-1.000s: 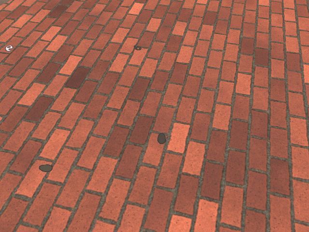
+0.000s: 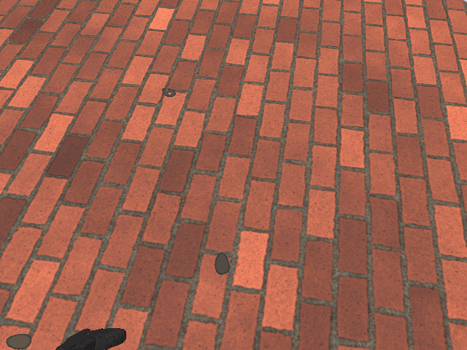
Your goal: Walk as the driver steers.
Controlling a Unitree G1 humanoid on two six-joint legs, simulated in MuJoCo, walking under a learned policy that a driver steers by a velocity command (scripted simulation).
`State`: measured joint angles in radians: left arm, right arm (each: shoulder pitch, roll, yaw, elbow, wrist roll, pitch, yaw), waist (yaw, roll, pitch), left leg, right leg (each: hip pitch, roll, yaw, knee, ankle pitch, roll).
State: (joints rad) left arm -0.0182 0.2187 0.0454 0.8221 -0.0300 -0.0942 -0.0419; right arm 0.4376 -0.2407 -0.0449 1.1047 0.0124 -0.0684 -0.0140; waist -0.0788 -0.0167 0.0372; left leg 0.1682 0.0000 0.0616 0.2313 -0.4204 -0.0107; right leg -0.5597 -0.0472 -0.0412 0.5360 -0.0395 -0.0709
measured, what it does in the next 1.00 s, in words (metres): walks ahead: right foot, then left foot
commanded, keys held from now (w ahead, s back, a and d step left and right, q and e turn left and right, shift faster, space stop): w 0.66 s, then w+e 0.34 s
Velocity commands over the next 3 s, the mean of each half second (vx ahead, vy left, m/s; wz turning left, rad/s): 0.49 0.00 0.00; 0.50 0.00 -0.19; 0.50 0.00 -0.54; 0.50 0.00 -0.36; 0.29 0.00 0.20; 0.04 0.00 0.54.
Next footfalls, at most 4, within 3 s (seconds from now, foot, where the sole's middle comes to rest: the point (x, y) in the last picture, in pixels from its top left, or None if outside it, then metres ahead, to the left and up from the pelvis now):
0.02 right None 0.20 -0.12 -0.76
0.58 left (187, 332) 0.51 0.12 -0.76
1.16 right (265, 235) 0.81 -0.13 -0.76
1.64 left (232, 158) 1.14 -0.05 -0.76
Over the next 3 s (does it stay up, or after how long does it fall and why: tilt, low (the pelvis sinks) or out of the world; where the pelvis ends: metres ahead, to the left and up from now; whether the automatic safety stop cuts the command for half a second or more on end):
stays up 1.28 -0.33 0.01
